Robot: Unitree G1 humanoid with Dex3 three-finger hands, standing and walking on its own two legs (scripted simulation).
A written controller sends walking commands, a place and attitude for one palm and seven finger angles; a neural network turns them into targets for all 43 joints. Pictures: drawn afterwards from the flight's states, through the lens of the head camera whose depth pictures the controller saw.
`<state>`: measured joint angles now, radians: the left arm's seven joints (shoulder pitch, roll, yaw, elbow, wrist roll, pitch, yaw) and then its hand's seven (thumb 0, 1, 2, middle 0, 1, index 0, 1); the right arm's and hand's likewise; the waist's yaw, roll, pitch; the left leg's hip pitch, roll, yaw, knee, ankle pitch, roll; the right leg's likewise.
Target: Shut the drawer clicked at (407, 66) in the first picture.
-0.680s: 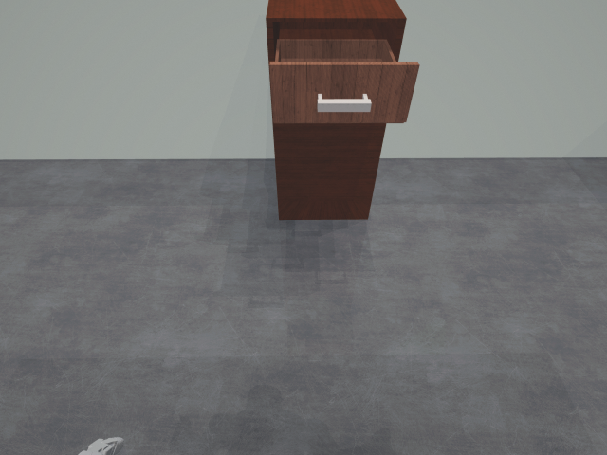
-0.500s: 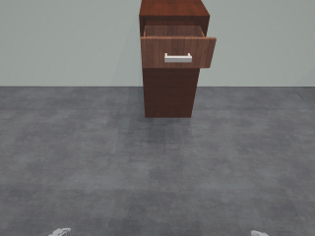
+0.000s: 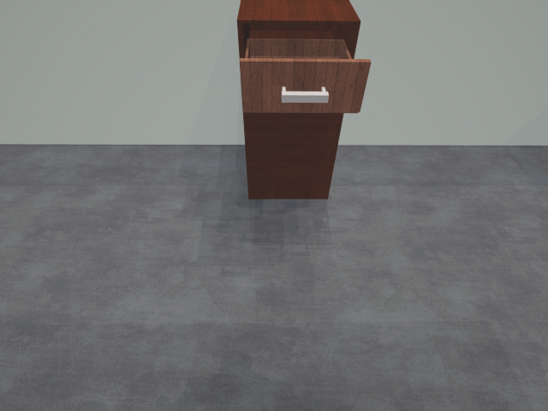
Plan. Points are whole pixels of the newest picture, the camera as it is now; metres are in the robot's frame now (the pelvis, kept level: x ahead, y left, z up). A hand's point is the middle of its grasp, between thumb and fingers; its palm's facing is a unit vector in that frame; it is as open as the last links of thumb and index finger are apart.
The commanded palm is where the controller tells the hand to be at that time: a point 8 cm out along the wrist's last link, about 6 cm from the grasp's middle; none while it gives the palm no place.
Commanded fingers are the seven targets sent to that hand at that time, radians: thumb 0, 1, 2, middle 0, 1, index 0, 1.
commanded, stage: stand and wait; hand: left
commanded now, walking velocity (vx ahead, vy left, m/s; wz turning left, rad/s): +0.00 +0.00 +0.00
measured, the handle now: (304, 93) +0.94 -0.03 +0.00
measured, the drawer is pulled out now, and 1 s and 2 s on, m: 0.29 0.29 0.29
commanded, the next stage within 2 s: look at it before walking up in 0.14 s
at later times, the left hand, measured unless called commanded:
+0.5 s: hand out of the picture +0.07 +0.25 -0.15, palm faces -0.03 -0.94 -0.34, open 7.4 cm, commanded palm none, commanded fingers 0.00 0.90 0.90 -0.20 -0.30 -0.20 -0.30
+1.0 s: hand out of the picture +0.07 +0.25 -0.16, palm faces -0.04 -0.94 -0.33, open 7.4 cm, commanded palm none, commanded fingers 0.00 0.90 0.90 -0.20 -0.30 -0.20 -0.30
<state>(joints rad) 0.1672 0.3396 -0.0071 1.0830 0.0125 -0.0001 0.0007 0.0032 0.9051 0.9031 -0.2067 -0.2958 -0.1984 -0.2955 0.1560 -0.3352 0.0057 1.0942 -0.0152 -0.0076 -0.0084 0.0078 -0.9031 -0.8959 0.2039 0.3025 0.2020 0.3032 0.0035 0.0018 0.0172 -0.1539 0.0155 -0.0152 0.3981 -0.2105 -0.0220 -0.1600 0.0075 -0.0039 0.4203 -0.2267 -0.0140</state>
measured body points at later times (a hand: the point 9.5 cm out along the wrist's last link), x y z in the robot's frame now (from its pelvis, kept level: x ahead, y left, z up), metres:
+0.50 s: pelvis +0.00 +0.00 +0.00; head -0.01 +0.00 +0.45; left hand +0.07 +0.30 -0.13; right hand +0.07 -0.29 -0.14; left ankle +0.00 +0.14 -0.74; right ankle +0.00 -0.11 -0.74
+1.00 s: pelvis +0.00 +0.00 +0.00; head +0.01 +0.00 +0.45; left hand +0.07 +0.29 -0.13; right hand +0.08 -0.29 -0.13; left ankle +0.00 +0.14 -0.74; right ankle +0.00 -0.11 -0.74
